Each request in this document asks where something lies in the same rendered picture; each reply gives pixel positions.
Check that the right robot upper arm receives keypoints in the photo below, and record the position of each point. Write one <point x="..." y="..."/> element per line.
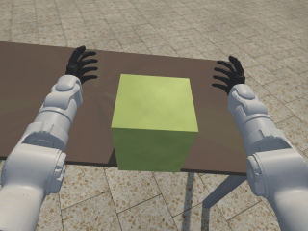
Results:
<point x="281" y="177"/>

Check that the right robot forearm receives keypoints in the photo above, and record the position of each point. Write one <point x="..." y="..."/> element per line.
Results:
<point x="254" y="122"/>

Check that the robot left hand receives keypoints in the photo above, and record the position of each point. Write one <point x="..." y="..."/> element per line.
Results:
<point x="76" y="62"/>

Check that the robot right hand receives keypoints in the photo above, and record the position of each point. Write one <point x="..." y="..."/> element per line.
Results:
<point x="235" y="74"/>

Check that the left robot upper arm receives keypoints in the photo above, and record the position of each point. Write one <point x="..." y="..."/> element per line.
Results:
<point x="32" y="173"/>

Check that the table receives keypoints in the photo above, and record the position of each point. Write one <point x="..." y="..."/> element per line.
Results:
<point x="29" y="71"/>

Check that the carton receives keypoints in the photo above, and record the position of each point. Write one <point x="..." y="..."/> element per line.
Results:
<point x="154" y="123"/>

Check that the left robot forearm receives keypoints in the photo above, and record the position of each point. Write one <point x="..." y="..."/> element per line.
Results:
<point x="54" y="119"/>

